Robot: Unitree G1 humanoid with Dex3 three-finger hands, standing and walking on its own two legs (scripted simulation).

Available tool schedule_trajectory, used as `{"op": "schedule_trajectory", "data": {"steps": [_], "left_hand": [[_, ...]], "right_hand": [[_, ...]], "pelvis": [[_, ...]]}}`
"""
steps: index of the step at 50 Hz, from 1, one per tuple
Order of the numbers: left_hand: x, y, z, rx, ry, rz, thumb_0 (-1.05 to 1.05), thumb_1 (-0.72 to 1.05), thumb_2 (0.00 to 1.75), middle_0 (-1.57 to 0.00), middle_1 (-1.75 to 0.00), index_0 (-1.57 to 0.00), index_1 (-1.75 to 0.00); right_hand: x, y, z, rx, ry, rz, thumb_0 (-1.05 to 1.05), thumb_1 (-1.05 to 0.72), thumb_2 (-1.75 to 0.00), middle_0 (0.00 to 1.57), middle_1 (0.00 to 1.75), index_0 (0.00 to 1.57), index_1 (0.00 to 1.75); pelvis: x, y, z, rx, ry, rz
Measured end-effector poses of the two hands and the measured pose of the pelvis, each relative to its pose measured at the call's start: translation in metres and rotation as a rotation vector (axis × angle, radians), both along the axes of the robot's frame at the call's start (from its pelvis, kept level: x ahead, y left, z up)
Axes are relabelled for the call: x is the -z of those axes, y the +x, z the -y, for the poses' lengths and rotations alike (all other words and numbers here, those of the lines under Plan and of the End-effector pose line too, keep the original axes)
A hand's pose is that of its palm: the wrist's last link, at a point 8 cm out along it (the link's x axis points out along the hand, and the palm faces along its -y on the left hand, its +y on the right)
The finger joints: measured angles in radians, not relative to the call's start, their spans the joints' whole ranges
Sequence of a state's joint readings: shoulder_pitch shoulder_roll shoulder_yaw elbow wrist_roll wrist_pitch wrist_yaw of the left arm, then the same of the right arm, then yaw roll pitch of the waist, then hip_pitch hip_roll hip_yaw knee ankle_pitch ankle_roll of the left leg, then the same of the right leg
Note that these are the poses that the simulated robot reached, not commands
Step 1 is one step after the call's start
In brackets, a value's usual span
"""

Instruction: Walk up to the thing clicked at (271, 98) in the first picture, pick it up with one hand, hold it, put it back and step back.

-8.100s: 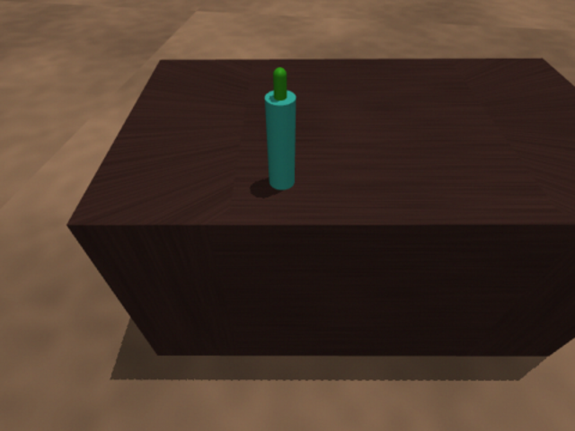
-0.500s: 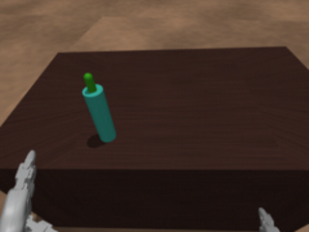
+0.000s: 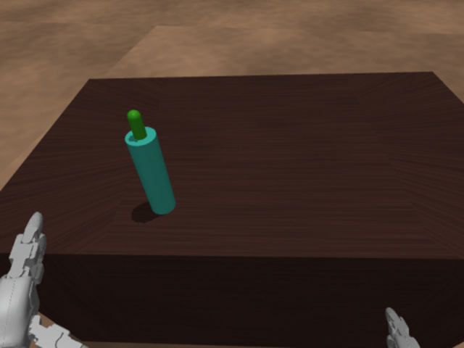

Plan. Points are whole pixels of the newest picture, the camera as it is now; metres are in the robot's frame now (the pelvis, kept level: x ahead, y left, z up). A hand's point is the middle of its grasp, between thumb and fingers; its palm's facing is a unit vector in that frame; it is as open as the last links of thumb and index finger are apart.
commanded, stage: go down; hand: left
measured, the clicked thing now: (150, 165) +0.47 +0.22 +0.06
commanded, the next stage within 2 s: none
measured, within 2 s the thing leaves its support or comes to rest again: neither
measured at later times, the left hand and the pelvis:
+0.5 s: hand (46, 226) +0.29 +0.32 +0.10, palm faces +0.19 -0.98 -0.06, open 17.5 cm; pelvis +0.01 +0.01 +0.00, yaw +0 degrees
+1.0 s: hand (31, 211) +0.31 +0.35 +0.11, palm faces +0.21 -0.98 -0.02, open 17.4 cm; pelvis +0.00 +0.01 +0.00, yaw +0 degrees
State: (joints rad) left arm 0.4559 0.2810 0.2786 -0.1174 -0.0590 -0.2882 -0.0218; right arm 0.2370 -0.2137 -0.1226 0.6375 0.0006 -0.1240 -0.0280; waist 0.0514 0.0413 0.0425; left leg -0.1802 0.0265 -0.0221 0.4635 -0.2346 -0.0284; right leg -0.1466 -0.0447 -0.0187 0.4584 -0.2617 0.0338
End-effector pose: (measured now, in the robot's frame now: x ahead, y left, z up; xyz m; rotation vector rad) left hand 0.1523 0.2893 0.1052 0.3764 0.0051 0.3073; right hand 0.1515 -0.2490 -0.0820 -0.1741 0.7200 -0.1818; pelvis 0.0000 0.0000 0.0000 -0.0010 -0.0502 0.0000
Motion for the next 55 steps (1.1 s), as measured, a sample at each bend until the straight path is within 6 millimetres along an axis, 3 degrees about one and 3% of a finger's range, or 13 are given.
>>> {"op": "schedule_trajectory", "data": {"steps": [7,18,24,36,45,55], "left_hand": [[0.002,0.019,-0.021,-0.01,-0.036,0.035,-0.01,-0.59,0.04,-0.06,-0.07,-0.07,-0.06],[-0.004,0.079,-0.064,0.083,-0.206,0.053,-0.01,-0.57,0.07,-0.04,-0.06,-0.05,-0.06],[-0.003,0.1,-0.081,0.118,-0.304,0.039,-0.01,-0.55,0.07,-0.04,-0.05,-0.04,-0.05],[0.005,0.11,-0.09,0.132,-0.375,0.02,-0.01,-0.51,0.06,-0.04,-0.03,-0.04,-0.03],[-0.003,0.113,-0.104,0.103,-0.363,0.027,-0.01,-0.5,0.06,-0.05,-0.03,-0.04,-0.03],[-0.011,0.132,-0.118,0.118,-0.367,-0.005,-0.01,-0.55,0.06,-0.04,-0.04,-0.05,-0.03]], "right_hand": [[-0.002,0.004,0.003,0.014,-0.012,0.008,-0.01,0.5,-0.05,0.06,0.05,0.05,0.05],[-0.005,0.002,0.0,0.05,-0.032,0.005,-0.01,0.51,-0.05,0.06,0.05,0.05,0.05],[-0.007,-0.004,-0.001,0.059,-0.052,0.004,-0.01,0.51,-0.05,0.06,0.05,0.05,0.05],[-0.008,-0.007,-0.003,0.053,-0.091,0.001,-0.01,0.51,-0.05,0.06,0.05,0.05,0.05],[-0.004,-0.011,-0.003,0.046,-0.102,-0.019,-0.01,0.51,-0.05,0.06,0.05,0.05,0.05],[-0.001,-0.015,-0.005,0.025,-0.115,-0.025,-0.01,0.52,-0.05,0.06,0.05,0.05,0.05]], "pelvis": [[0.003,0.002,0.001,-0.008,0.0,-0.01],[0.003,0.002,-0.002,-0.004,-0.004,-0.036],[0.003,0.005,-0.007,0.004,-0.006,-0.055],[0.003,0.006,-0.014,0.014,-0.009,-0.072],[0.003,0.002,-0.011,0.006,-0.012,-0.078],[0.004,-0.006,-0.009,0.003,-0.014,-0.11]]}}
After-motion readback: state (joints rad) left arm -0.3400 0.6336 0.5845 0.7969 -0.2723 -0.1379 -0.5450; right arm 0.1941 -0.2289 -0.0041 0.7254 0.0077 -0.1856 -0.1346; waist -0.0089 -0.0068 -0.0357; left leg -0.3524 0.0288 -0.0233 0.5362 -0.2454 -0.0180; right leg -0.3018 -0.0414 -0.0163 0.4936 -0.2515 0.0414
